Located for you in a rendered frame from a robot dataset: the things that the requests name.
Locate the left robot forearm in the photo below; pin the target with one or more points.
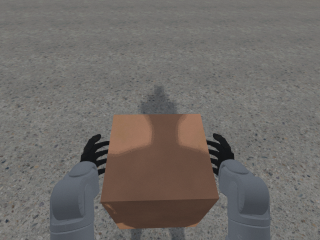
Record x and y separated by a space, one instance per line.
71 214

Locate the carton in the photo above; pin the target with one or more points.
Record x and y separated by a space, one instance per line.
158 171

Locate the right robot hand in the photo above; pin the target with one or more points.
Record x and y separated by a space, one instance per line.
224 153

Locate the left robot hand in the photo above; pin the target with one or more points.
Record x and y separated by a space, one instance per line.
90 154

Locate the right robot forearm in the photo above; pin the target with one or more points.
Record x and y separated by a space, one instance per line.
248 202

